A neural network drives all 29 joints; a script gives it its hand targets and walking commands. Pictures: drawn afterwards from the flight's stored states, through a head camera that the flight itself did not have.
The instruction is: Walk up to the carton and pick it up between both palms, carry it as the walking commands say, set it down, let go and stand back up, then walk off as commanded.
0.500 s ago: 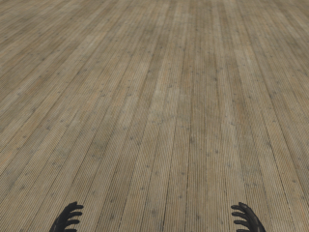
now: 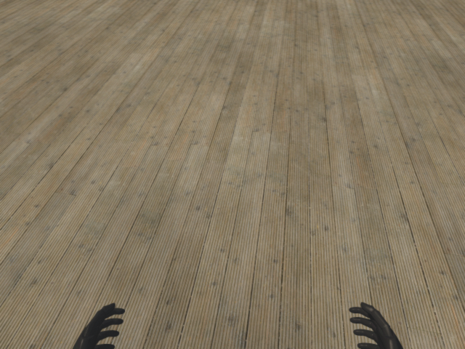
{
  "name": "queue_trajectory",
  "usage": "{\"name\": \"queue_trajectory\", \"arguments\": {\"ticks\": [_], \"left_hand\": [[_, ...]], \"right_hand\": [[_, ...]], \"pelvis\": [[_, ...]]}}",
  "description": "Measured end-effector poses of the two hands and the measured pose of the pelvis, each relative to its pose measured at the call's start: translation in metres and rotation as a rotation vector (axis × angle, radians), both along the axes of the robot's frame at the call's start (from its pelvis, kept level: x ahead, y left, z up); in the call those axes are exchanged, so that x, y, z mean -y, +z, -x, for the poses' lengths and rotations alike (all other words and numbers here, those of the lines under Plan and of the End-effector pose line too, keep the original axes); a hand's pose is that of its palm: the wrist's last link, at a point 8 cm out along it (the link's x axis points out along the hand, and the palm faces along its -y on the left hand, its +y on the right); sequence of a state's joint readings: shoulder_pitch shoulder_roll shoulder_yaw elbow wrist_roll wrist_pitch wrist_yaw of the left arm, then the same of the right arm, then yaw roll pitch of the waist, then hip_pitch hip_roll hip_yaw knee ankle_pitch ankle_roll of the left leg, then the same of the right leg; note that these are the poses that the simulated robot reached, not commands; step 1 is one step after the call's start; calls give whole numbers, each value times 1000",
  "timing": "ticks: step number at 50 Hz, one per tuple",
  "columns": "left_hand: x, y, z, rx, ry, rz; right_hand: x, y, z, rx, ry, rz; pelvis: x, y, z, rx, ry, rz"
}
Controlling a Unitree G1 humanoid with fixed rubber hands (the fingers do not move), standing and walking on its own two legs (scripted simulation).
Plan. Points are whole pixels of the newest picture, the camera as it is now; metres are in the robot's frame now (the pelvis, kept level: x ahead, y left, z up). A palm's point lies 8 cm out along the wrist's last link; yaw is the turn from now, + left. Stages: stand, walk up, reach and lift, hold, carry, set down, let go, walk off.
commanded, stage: stand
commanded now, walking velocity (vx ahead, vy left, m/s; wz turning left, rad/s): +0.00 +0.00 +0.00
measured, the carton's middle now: out of the picture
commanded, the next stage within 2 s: walk up in 1.64 s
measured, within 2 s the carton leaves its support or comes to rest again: neither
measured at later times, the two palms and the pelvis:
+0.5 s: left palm out of the picture +0.13 +0.26 -0.08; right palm out of the picture +0.14 -0.26 -0.08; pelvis -0.01 +0.00 +0.00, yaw +0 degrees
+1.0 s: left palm out of the picture +0.11 +0.26 -0.08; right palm out of the picture +0.12 -0.26 -0.08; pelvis -0.02 +0.00 +0.00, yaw +0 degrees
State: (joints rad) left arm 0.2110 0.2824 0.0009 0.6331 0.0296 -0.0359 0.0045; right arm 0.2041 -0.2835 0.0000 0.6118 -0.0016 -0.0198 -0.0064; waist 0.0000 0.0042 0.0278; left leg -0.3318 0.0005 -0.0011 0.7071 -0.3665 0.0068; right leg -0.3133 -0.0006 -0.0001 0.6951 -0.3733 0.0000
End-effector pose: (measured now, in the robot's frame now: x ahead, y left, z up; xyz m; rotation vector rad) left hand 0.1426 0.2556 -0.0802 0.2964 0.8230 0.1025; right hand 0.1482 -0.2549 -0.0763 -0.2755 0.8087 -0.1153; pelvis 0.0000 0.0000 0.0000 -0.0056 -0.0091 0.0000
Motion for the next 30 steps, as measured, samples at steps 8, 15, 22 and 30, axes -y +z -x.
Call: {"name": "queue_trajectory", "arguments": {"ticks": [8,15,22,30], "left_hand": [[-2,0,2,-5,1,-3],[-3,-1,5,-6,2,-6],[-3,-1,9,-10,4,-7],[-4,-2,16,-15,7,-7]], "right_hand": [[1,0,2,0,0,1],[1,0,4,-3,-1,3],[2,-1,8,-5,-3,4],[2,-1,15,-8,-6,5]], "pelvis": [[0,0,1,2,0,0],[0,0,3,4,0,0],[0,0,6,9,0,0],[0,0,11,16,0,0]]}}
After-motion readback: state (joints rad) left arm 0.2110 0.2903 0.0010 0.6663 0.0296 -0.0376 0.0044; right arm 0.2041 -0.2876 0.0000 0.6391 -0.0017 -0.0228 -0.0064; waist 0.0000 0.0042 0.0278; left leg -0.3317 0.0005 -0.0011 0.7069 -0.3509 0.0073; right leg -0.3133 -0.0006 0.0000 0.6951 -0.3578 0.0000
